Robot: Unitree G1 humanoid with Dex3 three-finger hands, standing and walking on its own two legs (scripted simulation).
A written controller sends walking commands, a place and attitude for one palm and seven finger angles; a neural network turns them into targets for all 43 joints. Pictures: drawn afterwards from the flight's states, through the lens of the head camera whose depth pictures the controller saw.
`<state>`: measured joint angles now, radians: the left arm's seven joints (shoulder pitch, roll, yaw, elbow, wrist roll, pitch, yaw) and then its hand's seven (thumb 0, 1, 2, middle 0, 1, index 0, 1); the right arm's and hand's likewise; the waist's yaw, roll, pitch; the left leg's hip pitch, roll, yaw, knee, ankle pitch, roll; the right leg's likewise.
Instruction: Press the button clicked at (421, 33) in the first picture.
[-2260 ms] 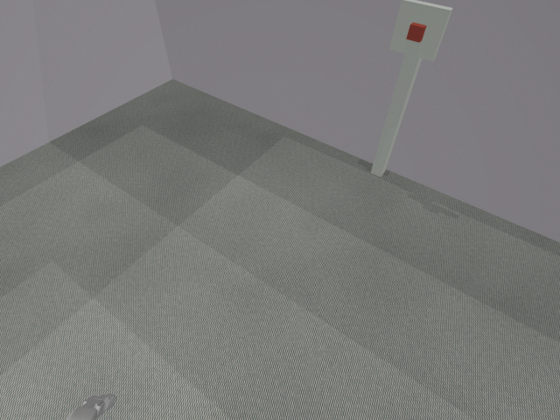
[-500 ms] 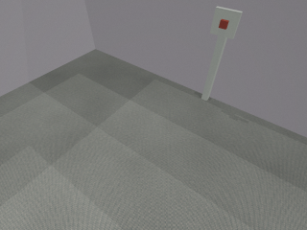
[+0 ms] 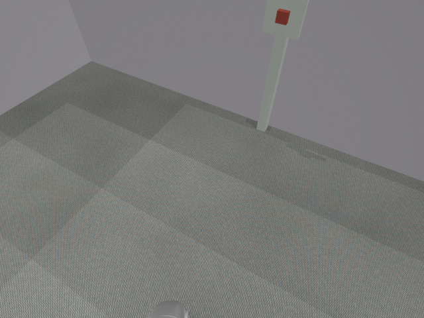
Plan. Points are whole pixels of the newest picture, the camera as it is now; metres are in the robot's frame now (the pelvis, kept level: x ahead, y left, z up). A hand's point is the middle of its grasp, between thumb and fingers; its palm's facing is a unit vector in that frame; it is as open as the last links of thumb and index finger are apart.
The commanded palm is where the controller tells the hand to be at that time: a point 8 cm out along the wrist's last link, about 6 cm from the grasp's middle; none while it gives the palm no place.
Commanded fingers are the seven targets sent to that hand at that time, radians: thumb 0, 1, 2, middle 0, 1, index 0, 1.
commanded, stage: walk to a spot facing it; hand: left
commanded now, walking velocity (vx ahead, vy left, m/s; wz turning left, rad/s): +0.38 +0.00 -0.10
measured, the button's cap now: (282, 16) +1.34 -0.18 +0.00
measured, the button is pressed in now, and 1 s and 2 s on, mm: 0 0 0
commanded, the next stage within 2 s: take the last steps up to it in 0.96 s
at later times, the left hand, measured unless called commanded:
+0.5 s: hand (130, 242) +0.30 +0.24 -0.16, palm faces -0.03 -0.99 -0.15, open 7.4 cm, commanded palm none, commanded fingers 0.00 0.90 0.90 -0.20 -0.30 -0.20 -0.30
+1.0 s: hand (198, 160) +0.59 +0.11 -0.17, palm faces -0.29 -0.95 -0.13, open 7.4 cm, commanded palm none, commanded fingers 0.00 0.90 0.90 -0.20 -0.30 -0.20 -0.30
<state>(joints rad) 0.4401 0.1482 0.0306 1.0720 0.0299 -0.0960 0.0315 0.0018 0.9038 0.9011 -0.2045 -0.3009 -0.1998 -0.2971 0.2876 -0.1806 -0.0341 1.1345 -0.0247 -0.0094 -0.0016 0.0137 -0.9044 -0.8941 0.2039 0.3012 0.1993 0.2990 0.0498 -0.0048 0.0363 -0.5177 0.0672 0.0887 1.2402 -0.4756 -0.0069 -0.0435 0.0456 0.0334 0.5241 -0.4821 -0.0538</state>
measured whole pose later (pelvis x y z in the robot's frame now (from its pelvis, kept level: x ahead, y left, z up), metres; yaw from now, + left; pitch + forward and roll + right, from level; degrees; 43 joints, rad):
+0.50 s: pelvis +0.22 +0.07 +0.01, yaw -6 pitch -1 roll -1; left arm 0.23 0.17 0.07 0.99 0.03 -0.01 -0.01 0.00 0.91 0.90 -0.20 -0.30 -0.19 -0.30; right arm 0.33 -0.15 -0.05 1.10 -0.02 -0.07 -0.02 0.00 -0.92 -0.89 0.20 0.30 0.20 0.30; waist 0.01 -0.03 0.02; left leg -0.22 -0.04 0.22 0.43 -0.21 0.13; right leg -0.65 -0.09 0.01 1.23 -0.16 0.00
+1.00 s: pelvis +0.43 -0.01 +0.00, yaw -16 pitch +0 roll -1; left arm 0.10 0.14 0.05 1.01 0.02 -0.06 -0.01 0.01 0.91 0.90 -0.20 -0.30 -0.20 -0.30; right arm 0.55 -0.07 -0.03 1.21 -0.01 -0.05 -0.03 0.01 -0.90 -0.89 0.21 0.30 0.20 0.30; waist -0.05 -0.01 0.07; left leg -0.13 0.10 0.22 0.99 -0.51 -0.01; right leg -0.36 0.00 -0.18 0.62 -0.22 -0.11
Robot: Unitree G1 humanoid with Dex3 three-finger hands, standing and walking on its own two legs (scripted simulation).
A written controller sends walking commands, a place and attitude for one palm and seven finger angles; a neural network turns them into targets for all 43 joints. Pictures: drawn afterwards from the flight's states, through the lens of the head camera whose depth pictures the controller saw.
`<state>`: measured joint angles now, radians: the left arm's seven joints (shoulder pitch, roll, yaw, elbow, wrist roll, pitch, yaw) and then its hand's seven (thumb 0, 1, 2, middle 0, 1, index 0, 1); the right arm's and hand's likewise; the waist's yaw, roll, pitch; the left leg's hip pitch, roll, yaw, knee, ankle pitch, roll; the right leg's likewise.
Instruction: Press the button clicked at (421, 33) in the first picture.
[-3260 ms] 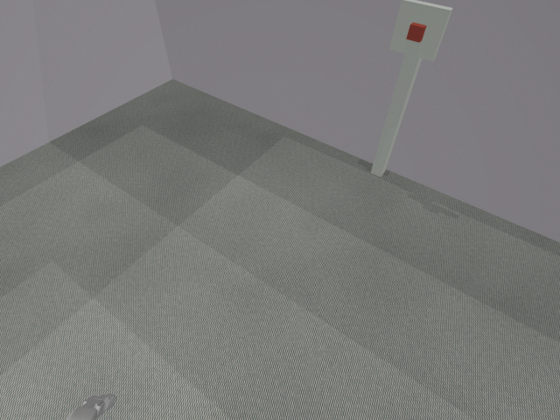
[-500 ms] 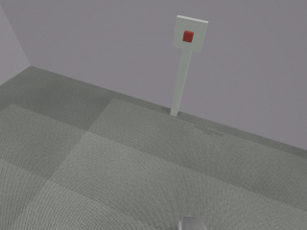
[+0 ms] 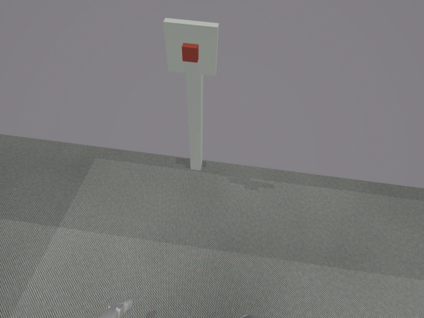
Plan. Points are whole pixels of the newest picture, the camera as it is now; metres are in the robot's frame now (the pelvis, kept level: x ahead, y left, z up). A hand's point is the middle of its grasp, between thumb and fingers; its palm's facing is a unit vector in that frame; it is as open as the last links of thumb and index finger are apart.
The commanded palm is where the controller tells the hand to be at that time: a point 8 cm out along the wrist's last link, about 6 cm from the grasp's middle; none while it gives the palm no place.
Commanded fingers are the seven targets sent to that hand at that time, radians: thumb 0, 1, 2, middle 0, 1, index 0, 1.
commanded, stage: take the last steps up to it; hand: left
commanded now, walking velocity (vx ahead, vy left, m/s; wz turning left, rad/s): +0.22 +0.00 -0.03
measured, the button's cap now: (190, 52) +0.92 +0.08 +0.00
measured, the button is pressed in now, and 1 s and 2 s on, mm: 0 0 0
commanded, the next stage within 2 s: come to a stop and stand still in 0.98 s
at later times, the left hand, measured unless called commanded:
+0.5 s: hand (110, 311) +0.16 +0.22 -0.17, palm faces -0.01 -0.99 -0.14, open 7.4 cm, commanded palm none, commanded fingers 0.00 0.90 0.90 -0.20 -0.30 -0.20 -0.30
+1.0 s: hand (157, 219) +0.36 +0.14 -0.14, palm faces -0.02 -0.97 -0.23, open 7.3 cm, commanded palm none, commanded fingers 0.00 0.90 0.90 -0.20 -0.30 -0.20 -0.30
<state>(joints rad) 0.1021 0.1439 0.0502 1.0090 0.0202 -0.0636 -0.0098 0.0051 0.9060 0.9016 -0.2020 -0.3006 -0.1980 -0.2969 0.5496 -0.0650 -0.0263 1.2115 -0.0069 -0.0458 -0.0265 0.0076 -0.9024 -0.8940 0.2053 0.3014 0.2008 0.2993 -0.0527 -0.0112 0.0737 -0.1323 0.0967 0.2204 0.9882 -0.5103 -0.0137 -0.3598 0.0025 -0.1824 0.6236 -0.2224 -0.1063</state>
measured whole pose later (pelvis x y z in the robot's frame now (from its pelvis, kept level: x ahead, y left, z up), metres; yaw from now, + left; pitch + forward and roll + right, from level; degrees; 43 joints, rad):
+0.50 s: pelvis +0.18 +0.04 +0.01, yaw -5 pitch -2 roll -1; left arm 0.34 0.17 0.06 1.12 0.02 -0.02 -0.01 0.01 0.91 0.90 -0.20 -0.30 -0.20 -0.30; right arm 0.21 -0.14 -0.04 1.01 -0.03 -0.07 -0.02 0.00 -0.92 -0.89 0.20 0.30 0.20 0.30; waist 0.01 -0.04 0.04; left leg -0.30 0.09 0.19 0.57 -0.25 0.03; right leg -0.36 -0.03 -0.05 1.15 -0.43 -0.03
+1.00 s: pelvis +0.32 -0.04 +0.02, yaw -5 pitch -1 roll +1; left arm 0.27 0.13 0.05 1.07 0.02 -0.07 0.02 0.00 0.93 0.90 -0.20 -0.30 -0.20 -0.30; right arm 0.31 -0.16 -0.06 1.12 -0.03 -0.01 0.00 0.01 -0.91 -0.89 0.20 0.30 0.20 0.30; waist -0.02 0.04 0.03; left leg -0.46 0.10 0.08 1.07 -0.32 -0.01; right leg -0.19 -0.02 -0.18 0.43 -0.23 -0.06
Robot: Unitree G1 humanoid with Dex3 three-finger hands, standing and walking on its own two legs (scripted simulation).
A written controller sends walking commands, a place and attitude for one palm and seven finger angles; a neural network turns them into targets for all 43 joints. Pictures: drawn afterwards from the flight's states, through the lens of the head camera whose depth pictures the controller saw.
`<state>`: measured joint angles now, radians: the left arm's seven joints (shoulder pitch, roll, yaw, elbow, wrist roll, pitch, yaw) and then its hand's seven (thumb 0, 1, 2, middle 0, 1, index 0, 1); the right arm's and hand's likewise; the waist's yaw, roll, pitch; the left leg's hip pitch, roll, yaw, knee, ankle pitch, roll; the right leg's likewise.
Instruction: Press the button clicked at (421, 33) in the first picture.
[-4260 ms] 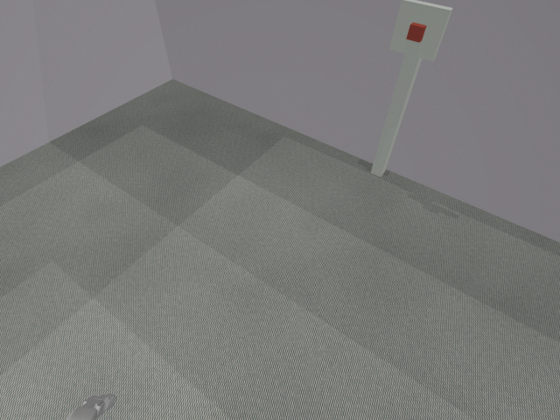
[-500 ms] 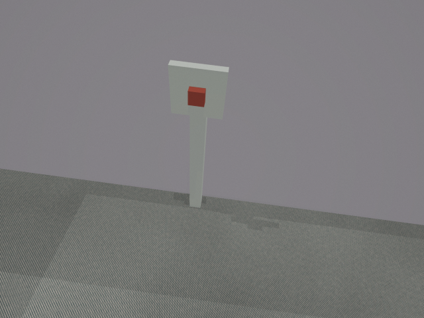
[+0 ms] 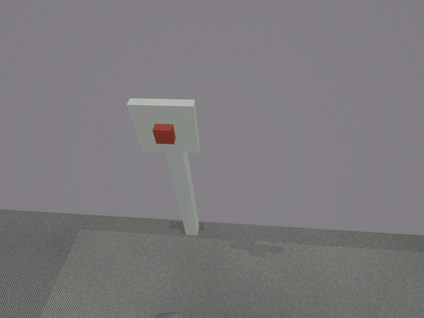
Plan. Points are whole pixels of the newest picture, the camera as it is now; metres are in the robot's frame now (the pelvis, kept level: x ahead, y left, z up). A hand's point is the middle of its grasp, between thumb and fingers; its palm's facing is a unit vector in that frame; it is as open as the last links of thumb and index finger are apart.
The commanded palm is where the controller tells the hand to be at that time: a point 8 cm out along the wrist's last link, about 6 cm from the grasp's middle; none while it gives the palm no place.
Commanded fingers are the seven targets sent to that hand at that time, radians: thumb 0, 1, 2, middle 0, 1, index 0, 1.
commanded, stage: come to a stop and stand still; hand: left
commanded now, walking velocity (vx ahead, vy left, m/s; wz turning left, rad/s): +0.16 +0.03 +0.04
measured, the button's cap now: (164, 133) +0.59 +0.17 -0.02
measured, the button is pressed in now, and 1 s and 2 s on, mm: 0 0 0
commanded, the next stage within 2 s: look again from close up in 1.44 s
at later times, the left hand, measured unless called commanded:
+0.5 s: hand out of the picture +0.05 +0.20 -0.19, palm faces +0.03 -0.97 -0.22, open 7.4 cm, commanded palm none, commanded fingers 0.00 0.90 0.90 -0.20 -0.30 -0.20 -0.30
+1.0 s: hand out of the picture -0.03 +0.15 -0.16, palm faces +0.11 -0.97 -0.22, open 7.3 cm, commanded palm none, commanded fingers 0.00 0.90 0.90 -0.20 -0.30 -0.20 -0.30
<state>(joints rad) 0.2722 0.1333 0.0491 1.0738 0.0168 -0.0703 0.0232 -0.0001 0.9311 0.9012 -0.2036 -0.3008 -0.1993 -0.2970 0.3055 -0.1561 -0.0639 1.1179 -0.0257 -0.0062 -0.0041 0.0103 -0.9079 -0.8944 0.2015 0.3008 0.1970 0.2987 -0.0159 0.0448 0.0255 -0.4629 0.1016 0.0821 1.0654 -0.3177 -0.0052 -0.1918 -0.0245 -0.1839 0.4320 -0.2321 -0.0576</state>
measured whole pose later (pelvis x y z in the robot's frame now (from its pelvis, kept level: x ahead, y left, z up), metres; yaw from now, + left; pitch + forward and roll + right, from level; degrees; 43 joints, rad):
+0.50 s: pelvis +0.03 +0.01 -0.01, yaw -2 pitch +0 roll +0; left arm 0.24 0.16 0.05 1.05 0.02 0.04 0.04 0.00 0.90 0.90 -0.20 -0.30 -0.20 -0.30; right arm 0.07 -0.13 -0.05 1.02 -0.02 0.01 -0.05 -0.01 -0.92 -0.89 0.21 0.30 0.20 0.30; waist 0.02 0.01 0.11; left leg -0.37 0.06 0.15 0.48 -0.10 0.04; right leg -0.35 -0.03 -0.03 0.91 -0.54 0.02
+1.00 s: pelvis -0.01 -0.02 +0.01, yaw +1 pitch +1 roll +1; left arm 0.33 0.12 0.04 1.07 0.03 -0.02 0.03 0.01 0.91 0.90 -0.21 -0.30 -0.20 -0.30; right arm 0.32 -0.21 -0.06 1.11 -0.02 0.05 -0.01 0.01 -0.91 -0.89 0.20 0.30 0.20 0.30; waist 0.04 0.02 0.03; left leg -0.31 0.04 0.04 0.71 -0.37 -0.04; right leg -0.20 -0.06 -0.10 0.38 -0.20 -0.02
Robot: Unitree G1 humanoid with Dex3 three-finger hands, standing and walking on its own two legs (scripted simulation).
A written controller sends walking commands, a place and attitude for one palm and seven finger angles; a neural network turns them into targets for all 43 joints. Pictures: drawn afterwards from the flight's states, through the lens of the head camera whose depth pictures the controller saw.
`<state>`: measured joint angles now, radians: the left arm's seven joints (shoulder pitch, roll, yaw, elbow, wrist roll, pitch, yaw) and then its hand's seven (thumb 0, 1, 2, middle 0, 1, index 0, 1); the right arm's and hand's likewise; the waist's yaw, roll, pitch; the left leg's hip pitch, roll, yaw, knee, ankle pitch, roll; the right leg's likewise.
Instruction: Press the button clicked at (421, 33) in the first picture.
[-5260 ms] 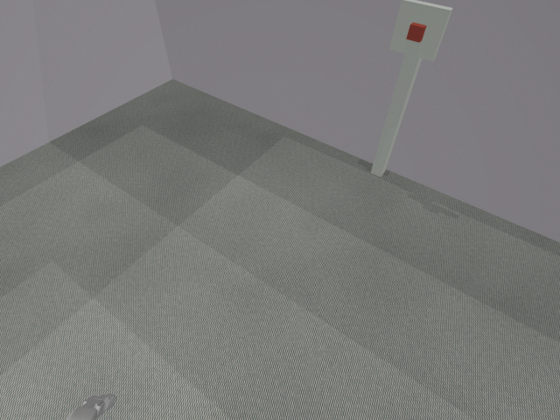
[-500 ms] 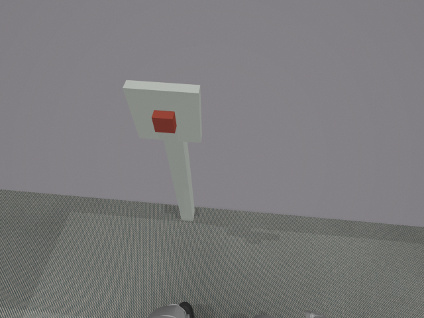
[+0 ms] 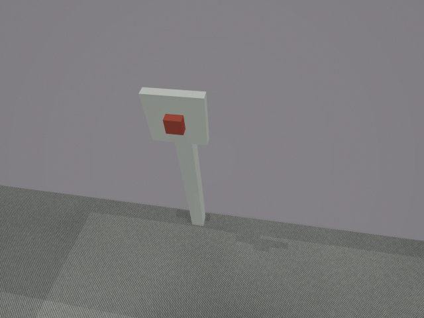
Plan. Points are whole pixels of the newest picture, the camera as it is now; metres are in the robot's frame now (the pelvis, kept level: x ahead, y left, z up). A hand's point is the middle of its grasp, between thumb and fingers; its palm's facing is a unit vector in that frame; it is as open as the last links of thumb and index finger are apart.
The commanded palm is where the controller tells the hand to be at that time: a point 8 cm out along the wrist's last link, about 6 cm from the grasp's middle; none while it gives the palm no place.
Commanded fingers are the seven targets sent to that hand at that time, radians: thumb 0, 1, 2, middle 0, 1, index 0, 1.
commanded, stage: come to a stop and stand still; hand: left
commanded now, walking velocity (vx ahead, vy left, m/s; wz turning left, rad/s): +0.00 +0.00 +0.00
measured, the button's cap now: (174, 123) +0.61 +0.17 -0.03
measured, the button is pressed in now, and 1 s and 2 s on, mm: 0 0 0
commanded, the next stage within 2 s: look again from close up in 0.44 s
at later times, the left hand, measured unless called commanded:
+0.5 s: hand out of the picture +0.01 +0.22 -0.19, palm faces +0.01 -0.98 -0.17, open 7.4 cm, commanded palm none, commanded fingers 0.00 0.90 0.90 -0.20 -0.30 -0.20 -0.30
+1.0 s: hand out of the picture +0.07 +0.24 -0.17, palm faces +0.01 -0.96 -0.27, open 7.4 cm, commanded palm none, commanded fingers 0.00 0.90 0.90 -0.20 -0.30 -0.20 -0.30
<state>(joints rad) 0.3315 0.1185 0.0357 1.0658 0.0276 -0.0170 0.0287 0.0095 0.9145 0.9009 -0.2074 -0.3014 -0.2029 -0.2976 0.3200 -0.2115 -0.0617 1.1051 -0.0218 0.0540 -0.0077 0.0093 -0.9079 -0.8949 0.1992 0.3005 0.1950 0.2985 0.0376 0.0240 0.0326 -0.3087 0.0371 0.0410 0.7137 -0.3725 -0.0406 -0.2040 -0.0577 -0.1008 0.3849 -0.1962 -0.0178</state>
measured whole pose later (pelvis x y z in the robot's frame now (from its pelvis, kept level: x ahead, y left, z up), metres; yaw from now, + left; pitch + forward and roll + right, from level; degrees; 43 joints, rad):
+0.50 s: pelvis +0.01 +0.05 -0.01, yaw -2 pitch -1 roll +0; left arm 0.25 0.15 0.01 1.16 0.01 0.00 0.03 0.01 0.91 0.90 -0.20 -0.30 -0.20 -0.30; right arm 0.25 -0.15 -0.01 1.14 -0.01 -0.02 -0.04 0.01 -0.93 -0.89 0.20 0.30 0.20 0.30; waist 0.01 -0.02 0.04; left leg -0.11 0.00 0.09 0.40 -0.28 0.02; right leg -0.17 -0.09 -0.06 0.41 -0.22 0.06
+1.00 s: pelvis -0.02 +0.03 -0.01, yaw -1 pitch -3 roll +0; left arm 0.20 0.25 0.01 1.00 0.01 0.00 0.02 0.01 0.90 0.90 -0.20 -0.30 -0.20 -0.30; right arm 0.19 -0.26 -0.03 1.03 -0.02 0.00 -0.02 0.01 -0.90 -0.89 0.20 0.30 0.20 0.30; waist -0.01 0.00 0.01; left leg -0.16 0.03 0.06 0.51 -0.29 0.00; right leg -0.21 -0.07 -0.08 0.50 -0.24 0.03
